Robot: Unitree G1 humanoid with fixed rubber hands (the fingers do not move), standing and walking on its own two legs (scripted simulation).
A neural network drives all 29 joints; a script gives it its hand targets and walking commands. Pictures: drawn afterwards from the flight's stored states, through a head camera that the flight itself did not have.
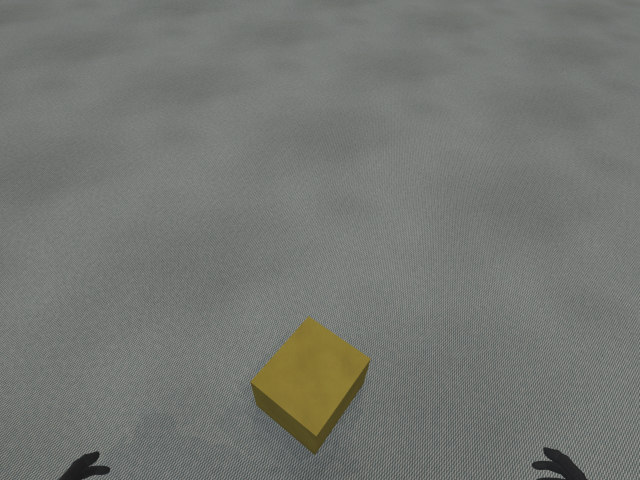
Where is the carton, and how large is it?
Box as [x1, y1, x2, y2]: [251, 316, 370, 454]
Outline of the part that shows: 308,316 252,379 251,385 256,404 314,454 363,383 370,359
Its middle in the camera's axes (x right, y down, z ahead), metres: -0.03 +0.44 +1.16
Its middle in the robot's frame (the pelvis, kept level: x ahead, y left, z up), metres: +0.50 +0.01 -0.68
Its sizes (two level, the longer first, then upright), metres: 0.258 0.227 0.189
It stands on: the floor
